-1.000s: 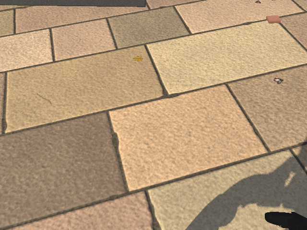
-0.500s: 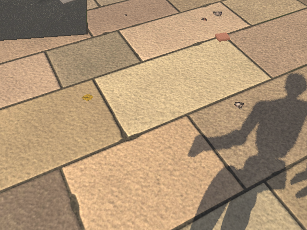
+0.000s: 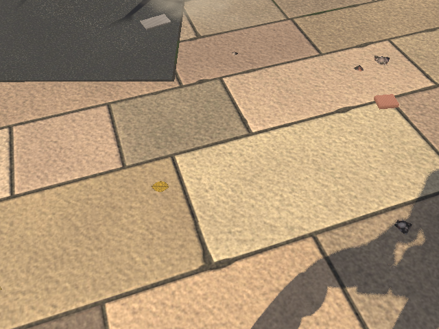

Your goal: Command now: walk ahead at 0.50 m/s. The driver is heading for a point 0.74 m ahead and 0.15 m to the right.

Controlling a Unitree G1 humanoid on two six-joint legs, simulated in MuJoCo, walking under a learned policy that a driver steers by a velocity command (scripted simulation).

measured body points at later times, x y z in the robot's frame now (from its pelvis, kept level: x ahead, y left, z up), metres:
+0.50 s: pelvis +0.27 +0.06 +0.00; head +0.30 +0.07 +0.45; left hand +0.44 +0.33 -0.11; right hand +0.30 -0.21 -0.12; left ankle +0.23 +0.15 -0.75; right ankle +0.43 -0.12 -0.68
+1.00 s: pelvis +0.56 -0.02 +0.00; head +0.59 -0.04 +0.45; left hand +0.68 +0.24 -0.11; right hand +0.67 -0.32 -0.10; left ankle +0.75 +0.14 -0.68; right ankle +0.53 -0.08 -0.75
